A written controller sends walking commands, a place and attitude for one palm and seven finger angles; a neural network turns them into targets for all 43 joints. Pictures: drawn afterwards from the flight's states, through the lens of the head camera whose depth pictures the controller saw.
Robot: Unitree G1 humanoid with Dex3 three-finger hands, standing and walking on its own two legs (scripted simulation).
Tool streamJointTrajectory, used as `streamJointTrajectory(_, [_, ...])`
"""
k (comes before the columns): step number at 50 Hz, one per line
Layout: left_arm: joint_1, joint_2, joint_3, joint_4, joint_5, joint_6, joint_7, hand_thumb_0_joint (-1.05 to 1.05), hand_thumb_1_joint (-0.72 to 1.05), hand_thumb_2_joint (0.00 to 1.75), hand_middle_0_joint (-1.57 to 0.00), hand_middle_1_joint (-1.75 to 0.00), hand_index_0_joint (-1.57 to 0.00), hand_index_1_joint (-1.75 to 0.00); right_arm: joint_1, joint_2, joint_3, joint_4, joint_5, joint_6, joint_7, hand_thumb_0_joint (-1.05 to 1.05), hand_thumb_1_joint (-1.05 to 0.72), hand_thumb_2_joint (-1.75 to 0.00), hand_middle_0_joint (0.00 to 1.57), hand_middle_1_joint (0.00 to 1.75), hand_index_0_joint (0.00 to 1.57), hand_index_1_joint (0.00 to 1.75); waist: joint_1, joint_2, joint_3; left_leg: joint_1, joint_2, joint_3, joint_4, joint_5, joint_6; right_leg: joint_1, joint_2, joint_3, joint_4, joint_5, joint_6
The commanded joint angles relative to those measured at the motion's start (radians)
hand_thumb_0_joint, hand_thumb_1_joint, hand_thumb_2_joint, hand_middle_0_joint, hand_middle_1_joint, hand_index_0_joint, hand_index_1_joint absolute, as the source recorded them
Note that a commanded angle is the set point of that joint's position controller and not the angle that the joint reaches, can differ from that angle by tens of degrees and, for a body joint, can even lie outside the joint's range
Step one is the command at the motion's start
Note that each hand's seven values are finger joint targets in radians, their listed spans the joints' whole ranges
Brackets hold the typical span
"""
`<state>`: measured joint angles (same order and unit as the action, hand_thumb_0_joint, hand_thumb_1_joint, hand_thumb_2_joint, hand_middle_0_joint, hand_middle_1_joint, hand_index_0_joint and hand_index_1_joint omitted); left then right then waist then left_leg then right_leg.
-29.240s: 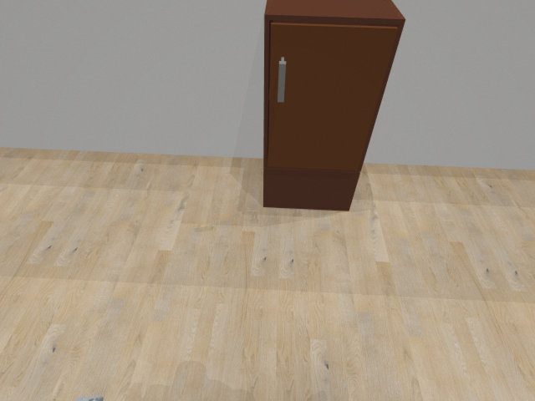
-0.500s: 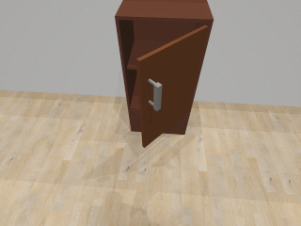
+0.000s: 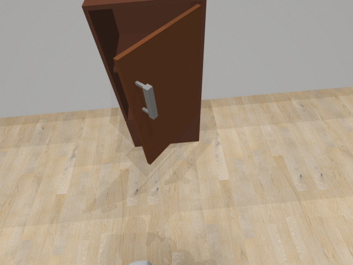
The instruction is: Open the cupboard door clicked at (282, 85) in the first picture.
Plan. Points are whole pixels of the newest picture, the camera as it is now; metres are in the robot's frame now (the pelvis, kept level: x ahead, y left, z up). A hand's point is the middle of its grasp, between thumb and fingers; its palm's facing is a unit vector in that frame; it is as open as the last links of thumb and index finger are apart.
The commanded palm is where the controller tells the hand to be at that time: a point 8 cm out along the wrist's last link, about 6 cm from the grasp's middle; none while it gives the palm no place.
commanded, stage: walk to a spot facing it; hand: left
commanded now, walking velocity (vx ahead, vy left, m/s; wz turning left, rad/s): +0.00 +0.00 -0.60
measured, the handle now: (146, 100) +0.60 +0.15 -0.03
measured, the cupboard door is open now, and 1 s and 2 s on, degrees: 47 47 47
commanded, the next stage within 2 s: none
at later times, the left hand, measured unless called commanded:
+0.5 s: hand (104, 262) +0.14 +0.21 -0.15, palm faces -0.21 -0.95 -0.24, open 7.4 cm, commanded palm none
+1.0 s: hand (153, 230) +0.23 +0.10 -0.16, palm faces -0.57 -0.80 -0.20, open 7.4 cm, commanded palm none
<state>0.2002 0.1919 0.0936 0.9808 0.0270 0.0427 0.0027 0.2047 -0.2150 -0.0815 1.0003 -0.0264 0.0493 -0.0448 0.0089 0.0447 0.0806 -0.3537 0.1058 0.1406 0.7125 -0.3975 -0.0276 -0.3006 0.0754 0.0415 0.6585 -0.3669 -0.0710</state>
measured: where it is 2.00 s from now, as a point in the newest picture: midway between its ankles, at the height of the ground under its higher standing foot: outside the picture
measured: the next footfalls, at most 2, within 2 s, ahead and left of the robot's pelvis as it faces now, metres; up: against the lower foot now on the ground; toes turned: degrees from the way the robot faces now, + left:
left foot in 0.36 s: +0.07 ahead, +0.15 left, +0.00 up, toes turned -16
right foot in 0.64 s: +0.01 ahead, -0.13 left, +0.00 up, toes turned -26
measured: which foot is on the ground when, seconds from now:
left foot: up 0.00-0.34, down 0.36-0.64, up 0.66-0.90, down 0.92-1.00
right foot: down 0.00-0.34, up 0.36-0.62, down 0.64-0.92, up 0.94-1.00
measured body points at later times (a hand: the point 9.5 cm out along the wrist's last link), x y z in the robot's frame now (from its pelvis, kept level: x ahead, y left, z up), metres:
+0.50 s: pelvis +0.01 +0.02 +0.01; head +0.07 +0.02 +0.46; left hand +0.15 +0.26 -0.14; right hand +0.04 -0.24 -0.12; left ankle +0.03 +0.17 -0.72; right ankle -0.04 -0.09 -0.66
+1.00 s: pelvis +0.02 +0.00 +0.01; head +0.07 -0.02 +0.45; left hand +0.26 +0.14 -0.14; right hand -0.08 -0.24 -0.13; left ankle +0.11 +0.09 -0.72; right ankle -0.05 -0.10 -0.68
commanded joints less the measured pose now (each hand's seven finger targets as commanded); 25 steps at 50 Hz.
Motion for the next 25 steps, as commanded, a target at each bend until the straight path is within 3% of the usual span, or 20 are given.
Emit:
streamJointTrajectory(1, [0.085,0.190,0.041,-0.045,-0.005,-0.020,0.031,0.00,0.90,0.90,-0.20,-0.30,-0.20,-0.30,-0.089,-0.076,-0.013,-0.140,0.009,-0.012,0.001,0.00,-0.90,-0.90,0.20,0.30,0.20,0.30,0.027,-0.194,-0.048,-0.246,-0.059,-0.179,0.385,-0.122,-0.001,0.195,-0.318,0.459,-0.275,0.616,-0.160])
streamJointTrajectory(3, [0.067,0.178,0.038,-0.068,-0.003,-0.025,0.036,0.00,0.90,0.90,-0.20,-0.30,-0.20,-0.30,-0.084,-0.069,-0.006,-0.144,0.012,-0.019,0.002,0.00,-0.90,-0.90,0.20,0.30,0.20,0.30,0.021,-0.138,-0.128,-0.210,-0.066,-0.176,0.341,-0.094,-0.011,0.263,-0.282,0.416,-0.230,0.708,-0.154])
streamJointTrajectory(4, [0.073,0.185,0.038,-0.074,-0.004,-0.026,0.036,0.00,0.90,0.90,-0.20,-0.30,-0.20,-0.30,-0.093,-0.062,-0.003,-0.149,0.013,-0.018,0.001,0.00,-0.90,-0.90,0.20,0.30,0.20,0.30,0.023,-0.138,-0.139,-0.197,-0.073,-0.169,0.309,-0.085,-0.015,0.285,-0.266,0.397,-0.227,0.733,-0.147])
streamJointTrajectory(11, [0.078,0.209,0.047,-0.107,0.001,-0.018,0.026,0.00,0.90,0.90,-0.20,-0.30,-0.20,-0.30,-0.139,-0.069,0.000,-0.204,0.023,-0.022,-0.002,0.00,-0.90,-0.90,0.20,0.30,0.20,0.30,0.029,-0.172,-0.115,-0.111,-0.112,-0.180,0.129,-0.067,-0.008,0.232,-0.226,0.459,-0.249,0.681,-0.133])
streamJointTrajectory(13, [0.059,0.209,0.045,-0.119,0.001,-0.017,0.025,0.00,0.90,0.90,-0.20,-0.30,-0.20,-0.30,-0.109,-0.071,0.002,-0.205,0.027,-0.031,-0.004,0.00,-0.90,-0.90,0.20,0.30,0.20,0.30,0.011,-0.163,-0.134,-0.031,-0.118,-0.190,-0.008,-0.029,-0.005,0.197,-0.207,0.471,-0.223,0.697,-0.111])
streamJointTrajectory(15, [0.013,0.204,0.043,-0.135,-0.009,-0.014,0.020,0.00,0.90,0.90,-0.20,-0.30,-0.20,-0.30,-0.024,-0.083,0.003,-0.185,0.027,-0.040,-0.010,0.00,-0.90,-0.90,0.20,0.30,0.20,0.30,-0.034,-0.143,-0.160,0.159,-0.111,-0.190,-0.232,0.119,0.002,0.090,-0.155,0.427,-0.175,0.604,-0.049])
streamJointTrajectory(16, [0.003,0.171,0.036,-0.152,-0.016,-0.014,0.017,0.00,0.90,0.90,-0.20,-0.30,-0.20,-0.30,0.024,-0.132,-0.003,-0.175,0.021,-0.052,-0.014,0.00,-0.90,-0.90,0.20,0.30,0.20,0.30,-0.057,-0.046,-0.183,0.331,0.006,-0.296,-0.362,0.174,0.037,-0.075,-0.074,0.351,-0.100,0.405,0.001])
streamJointTrajectory(17, [0.033,0.122,0.023,-0.172,-0.023,-0.015,0.001,0.00,0.90,0.90,-0.20,-0.30,-0.20,-0.30,0.027,-0.231,-0.019,-0.184,0.003,-0.058,-0.015,0.00,-0.90,-0.90,0.20,0.30,0.20,0.30,-0.039,0.231,-0.186,0.448,0.266,-0.541,-0.413,0.319,0.143,-0.274,0.044,0.175,0.080,-0.052,0.060])
streamJointTrajectory(18, [0.012,0.135,0.019,-0.198,-0.011,-0.026,-0.006,0.00,0.90,0.90,-0.20,-0.30,-0.20,-0.30,0.043,-0.245,-0.019,-0.203,0.002,-0.050,-0.016,0.00,-0.90,-0.90,0.20,0.30,0.20,0.30,-0.039,0.215,-0.146,0.353,0.397,-0.601,-0.408,0.424,0.236,-0.297,0.002,0.056,0.278,-0.256,0.097])
streamJointTrajectory(19, [-0.026,0.147,0.022,-0.200,0.001,-0.022,-0.014,0.00,0.90,0.90,-0.20,-0.30,-0.20,-0.30,0.052,-0.229,-0.012,-0.197,-0.012,-0.052,-0.015,0.00,-0.90,-0.90,0.20,0.30,0.20,0.30,-0.052,0.133,-0.101,0.273,0.378,-0.569,-0.401,0.510,0.261,-0.304,-0.021,0.041,0.418,-0.244,0.109])
streamJointTrajectory(21, [-0.029,0.131,0.023,-0.181,-0.005,-0.015,-0.025,0.00,0.90,0.90,-0.20,-0.30,-0.20,-0.30,0.014,-0.181,0.007,-0.201,-0.015,-0.051,-0.014,0.00,-0.90,-0.90,0.20,0.30,0.20,0.30,-0.014,0.175,-0.063,0.223,0.254,-0.353,-0.338,0.713,0.206,-0.293,-0.064,0.012,0.512,-0.168,0.119])
streamJointTrajectory(23, [-0.035,0.112,0.013,-0.185,-0.011,-0.008,-0.036,0.00,0.90,0.90,-0.20,-0.30,-0.20,-0.30,-0.003,-0.174,0.009,-0.208,-0.016,-0.049,-0.013,0.00,-0.90,-0.90,0.20,0.30,0.20,0.30,-0.004,0.154,-0.085,0.246,0.195,-0.212,-0.299,0.764,0.163,-0.254,-0.082,-0.042,0.415,-0.141,0.119])
streamJointTrajectory(25, [-0.062,0.101,0.002,-0.193,-0.011,-0.006,-0.045,0.00,0.90,0.90,-0.20,-0.30,-0.20,-0.30,0.029,-0.190,0.003,-0.194,-0.016,-0.049,-0.009,0.00,-0.90,-0.90,0.20,0.30,0.20,0.30,-0.025,0.176,-0.099,0.240,0.177,-0.150,-0.280,0.740,0.140,-0.158,-0.078,-0.097,0.247,-0.110,0.111])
